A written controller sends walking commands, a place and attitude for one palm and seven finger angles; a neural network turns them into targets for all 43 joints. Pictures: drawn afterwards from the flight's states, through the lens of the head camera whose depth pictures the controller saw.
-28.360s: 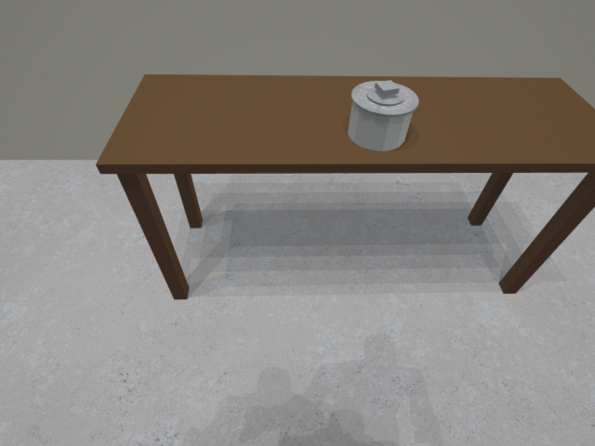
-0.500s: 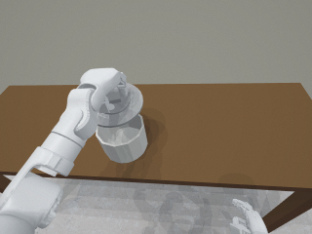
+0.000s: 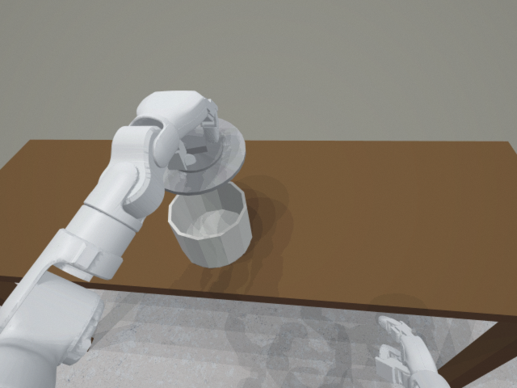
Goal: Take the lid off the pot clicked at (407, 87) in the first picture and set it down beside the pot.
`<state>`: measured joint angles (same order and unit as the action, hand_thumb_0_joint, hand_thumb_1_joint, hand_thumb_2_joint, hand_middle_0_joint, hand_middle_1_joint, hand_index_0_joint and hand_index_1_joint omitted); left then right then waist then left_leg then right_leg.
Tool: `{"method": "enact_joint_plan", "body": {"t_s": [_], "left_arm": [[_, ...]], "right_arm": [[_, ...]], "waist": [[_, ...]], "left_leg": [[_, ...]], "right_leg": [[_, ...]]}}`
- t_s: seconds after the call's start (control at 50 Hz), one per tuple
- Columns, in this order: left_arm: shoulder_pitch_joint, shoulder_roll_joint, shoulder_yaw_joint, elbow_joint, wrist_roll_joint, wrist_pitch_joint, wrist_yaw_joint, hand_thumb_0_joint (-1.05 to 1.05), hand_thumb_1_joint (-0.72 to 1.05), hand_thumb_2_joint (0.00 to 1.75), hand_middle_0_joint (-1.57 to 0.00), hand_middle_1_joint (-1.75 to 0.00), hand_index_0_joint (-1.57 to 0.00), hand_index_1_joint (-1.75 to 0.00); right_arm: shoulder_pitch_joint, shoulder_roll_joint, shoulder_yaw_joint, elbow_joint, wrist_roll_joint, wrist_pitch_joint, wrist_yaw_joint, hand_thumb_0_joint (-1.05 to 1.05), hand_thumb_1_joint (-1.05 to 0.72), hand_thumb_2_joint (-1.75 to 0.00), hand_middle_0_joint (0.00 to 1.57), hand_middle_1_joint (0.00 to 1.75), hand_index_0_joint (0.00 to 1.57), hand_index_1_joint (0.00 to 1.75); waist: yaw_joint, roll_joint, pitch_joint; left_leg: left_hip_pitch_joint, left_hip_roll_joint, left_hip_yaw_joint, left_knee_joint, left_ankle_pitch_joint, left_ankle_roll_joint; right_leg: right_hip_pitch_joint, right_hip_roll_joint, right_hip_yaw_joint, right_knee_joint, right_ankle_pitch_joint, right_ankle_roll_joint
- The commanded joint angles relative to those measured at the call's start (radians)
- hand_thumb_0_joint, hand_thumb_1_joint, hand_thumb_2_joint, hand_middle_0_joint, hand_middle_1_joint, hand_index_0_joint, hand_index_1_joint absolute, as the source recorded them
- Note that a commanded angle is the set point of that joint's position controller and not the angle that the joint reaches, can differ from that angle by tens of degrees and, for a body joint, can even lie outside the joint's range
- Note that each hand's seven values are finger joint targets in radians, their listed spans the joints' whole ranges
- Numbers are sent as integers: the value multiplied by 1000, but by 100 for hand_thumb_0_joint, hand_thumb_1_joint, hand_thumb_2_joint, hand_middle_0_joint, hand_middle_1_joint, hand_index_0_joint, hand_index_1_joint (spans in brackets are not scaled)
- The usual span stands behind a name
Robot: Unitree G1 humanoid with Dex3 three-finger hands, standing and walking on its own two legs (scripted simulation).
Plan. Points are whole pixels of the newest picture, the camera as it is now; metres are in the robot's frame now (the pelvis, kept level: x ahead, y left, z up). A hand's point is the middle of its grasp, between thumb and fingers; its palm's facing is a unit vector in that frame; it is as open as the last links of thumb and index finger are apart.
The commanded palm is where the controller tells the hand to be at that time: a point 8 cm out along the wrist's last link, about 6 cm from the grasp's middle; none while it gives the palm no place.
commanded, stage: lift the lid straight up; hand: left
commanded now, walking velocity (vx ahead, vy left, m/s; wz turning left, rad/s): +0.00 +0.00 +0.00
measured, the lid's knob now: (192, 141) +0.44 +0.13 +0.18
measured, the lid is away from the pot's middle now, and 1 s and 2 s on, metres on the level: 0.01 0.07 0.20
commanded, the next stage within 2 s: move the lid sideways beside the pot in 0.34 s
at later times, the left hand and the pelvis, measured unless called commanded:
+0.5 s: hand (187, 131) +0.42 +0.13 +0.21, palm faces -0.12 +0.01 -0.99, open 7.3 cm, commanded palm +0.39 +0.14 +0.28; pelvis +0.00 +0.00 +0.00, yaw -1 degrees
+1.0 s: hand (138, 131) +0.42 +0.20 +0.21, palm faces -0.17 -0.01 -0.99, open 7.2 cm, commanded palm +0.39 +0.20 +0.28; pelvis +0.00 +0.00 +0.00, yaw +0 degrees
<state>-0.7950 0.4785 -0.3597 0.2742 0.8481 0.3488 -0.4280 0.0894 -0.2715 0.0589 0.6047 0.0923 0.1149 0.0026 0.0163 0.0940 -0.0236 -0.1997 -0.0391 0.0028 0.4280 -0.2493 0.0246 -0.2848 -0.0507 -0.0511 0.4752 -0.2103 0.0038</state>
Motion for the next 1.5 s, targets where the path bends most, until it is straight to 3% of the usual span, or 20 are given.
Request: {"method": "enact_joint_plan", "body": {"t_s": [0.0, 0.14, 0.2, 0.26, 0.32, 0.36, 0.42, 0.52, 0.62, 0.68, 0.72, 0.76, 0.82, 0.86, 0.9, 1.0, 1.12, 1.22, 1.28, 1.48], "left_arm": [[-632, 252, 208, -199, 38, 3, 72, 0, 60, 105, -83, -96, -90, -99], [-573, 217, 189, -110, 42, 10, 62, 0, 60, 105, -83, -96, -90, -99], [-573, 165, 143, -70, 46, 20, 51, 0, 60, 105, -83, -96, -90, -99], [-594, 233, 198, -113, 51, 11, 52, 0, 60, 105, -83, -96, -90, -99], [-654, 220, 178, -143, 33, 3, 54, 0, 60, 105, -83, -96, -90, -99], [-713, 305, 237, -161, 57, 0, 62, 0, 60, 105, -83, -96, -90, -99], [-693, 280, 230, -160, 31, -4, 62, 0, 60, 105, -83, -96, -90, -99], [-559, 314, 273, -44, 42, 1, 49, 0, 60, 105, -83, -96, -90, -99], [-501, 259, 224, -125, 34, -11, 22, 0, 60, 105, -83, -96, -90, -99], [-571, 365, 279, -109, 61, -16, 15, 0, 60, 105, -83, -96, -90, -99], [-631, 357, 264, -130, 41, -23, 14, 0, 60, 105, -83, -96, -90, -99], [-685, 441, 325, -213, 57, -41, 12, 0, 60, 105, -83, -96, -90, -99], [-636, 377, 286, -156, 23, -47, -4, 0, 60, 105, -83, -96, -90, -99], [-569, 432, 330, -47, 45, -42, -14, 0, 60, 105, -83, -96, -90, -99], [-566, 386, 284, -23, 47, -46, -28, 0, 60, 105, -83, -96, -90, -99], [-549, 343, 247, -133, 39, -71, -42, 0, 60, 105, -83, -96, -90, -99], [-598, 525, 376, -68, 41, -90, -31, 0, 60, 105, -83, -96, -90, -99], [-592, 459, 320, -51, 30, -108, -35, 0, 60, 105, -83, -96, -90, -99], [-572, 478, 333, 20, 45, -121, -43, 0, 60, 105, -83, -96, -90, -99], [-620, 554, 382, -23, 46, -175, -40, 0, 60, 105, -83, -96, -90, -99]], "right_arm": [[-143, -76, -22, -153, -5, -61, -16, 0, -90, -90, 20, 30, 20, 30], [-143, -79, -21, -154, -4, -55, -9, 0, -90, -90, 20, 30, 20, 30], [-141, -84, -18, -153, 1, -42, -8, 0, -90, -90, 20, 30, 20, 30], [-144, -89, -20, -166, -2, -40, -12, 0, -90, -90, 20, 30, 20, 30], [-143, -89, -25, -167, 0, -47, -17, 0, -90, -90, 20, 30, 20, 30], [-127, -86, -22, -160, -6, -60, -25, 0, -90, -90, 20, 30, 20, 30], [-121, -88, -27, -160, -5, -75, -27, 0, -90, -90, 20, 30, 20, 30], [-107, -104, -26, -149, -4, -65, -26, 0, -90, -90, 20, 30, 20, 30], [-130, -105, -31, -187, 5, -52, -17, 0, -90, -90, 20, 30, 20, 30], [-112, -106, -24, -177, 4, -51, -33, 0, -90, -90, 20, 30, 20, 30], [-108, -111, -29, -173, 7, -59, -39, 0, -90, -90, 20, 30, 20, 30], [-103, -102, -30, -181, -1, -77, -45, 0, -90, -90, 20, 30, 20, 30], [-89, -107, -33, -168, 2, -83, -42, 0, -90, -90, 20, 30, 20, 30], [-69, -115, -30, -149, -1, -74, -45, 0, -90, -90, 20, 30, 20, 30], [-75, -115, -28, -152, 4, -66, -42, 0, -90, -90, 20, 30, 20, 30], [-103, -111, -34, -181, 6, -53, -27, 0, -90, -90, 20, 30, 20, 30], [-65, -139, -36, -156, 0, -46, -41, 0, -90, -90, 20, 30, 20, 30], [-57, -132, -42, -166, 3, -50, -41, 0, -90, -90, 20, 30, 20, 30], [-35, -131, -36, -154, 4, -40, -43, 0, -90, -90, 20, 30, 20, 30], [-9, -140, -45, -149, 2, -33, -43, 0, -90, -90, 20, 30, 20, 30]], "waist": [[-6, -102, -399], [-3, -126, -389], [-14, -132, -315], [-5, -136, -362], [-25, -107, -379], [-10, -94, -429], [-15, -88, -449], [1, -138, -366], [-9, -121, -373], [-12, -131, -370], [-32, -87, -366], [-10, -51, -460], [-30, -36, -438], [-17, -104, -386], [-23, -125, -339], [-23, -61, -385], [-28, -60, -367], [-35, -30, -385], [-35, -81, -372], [-37, -2, -410]], "left_leg": [[49, 7, -30, -56, 267, 24], [27, 12, -20, -60, 270, 21], [3, 16, -15, -66, 217, 17], [3, 16, -16, -65, 222, 22], [30, 14, -21, -56, 228, 27], [31, 11, -22, -60, 243, 28], [48, 8, -26, -55, 275, 31], [-11, 15, -13, -64, 268, 26], [9, 15, -5, -49, 282, 31], [-8, 15, -2, -56, 240, 32], [13, 11, -13, -48, 233, 37], [50, 6, -20, -46, 288, 39], [70, 5, -31, -36, 325, 38], [24, 9, -22, -43, 295, 36], [4, 10, -23, -54, 264, 32], [58, 8, -26, -39, 330, 34], [24, 9, -33, -47, 296, 33], [62, 9, -43, -47, 301, 34], [38, 11, -40, -54, 284, 34], [86, 15, -58, -54, 366, 34]], "right_leg": [[225, 17, 18, -18, 257, -40], [229, 17, 17, -16, 253, -40], [179, 15, 8, -31, 212, -39], [218, 12, 17, -26, 225, -38], [210, 13, 18, -30, 227, -40], [253, 14, 31, -23, 248, -39], [266, 11, 29, -24, 287, -39], [259, 7, 30, -29, 293, -37], [244, 6, 28, -27, 307, -36], [245, 7, 37, -31, 272, -29], [220, 8, 33, -42, 258, -33], [276, 9, 45, -26, 307, -35], [250, 9, 29, -34, 339, -38], [247, 12, 30, -40, 319, -33], [220, 9, 22, -45, 290, -32], [207, 11, 16, -37, 317, -38], [218, 13, 17, -52, 295, -42], [194, 17, 7, -57, 265, -45], [197, 20, 2, -64, 250, -41], [193, 25, -3, -73, 272, -51]]}}
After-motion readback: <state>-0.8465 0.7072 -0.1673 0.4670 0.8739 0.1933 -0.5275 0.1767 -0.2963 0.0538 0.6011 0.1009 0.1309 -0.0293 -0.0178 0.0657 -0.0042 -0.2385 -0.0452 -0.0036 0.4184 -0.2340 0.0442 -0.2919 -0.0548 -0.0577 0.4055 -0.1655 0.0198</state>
